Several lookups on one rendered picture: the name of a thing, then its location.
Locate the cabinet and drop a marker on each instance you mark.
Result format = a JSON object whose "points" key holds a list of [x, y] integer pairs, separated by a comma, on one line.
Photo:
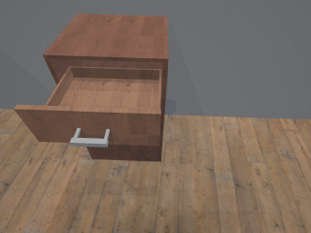
{"points": [[115, 41]]}

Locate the handle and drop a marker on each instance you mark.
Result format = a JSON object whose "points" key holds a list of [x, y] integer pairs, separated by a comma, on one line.
{"points": [[89, 142]]}

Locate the drawer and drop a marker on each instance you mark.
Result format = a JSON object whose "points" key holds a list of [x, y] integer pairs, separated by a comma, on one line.
{"points": [[125, 100]]}

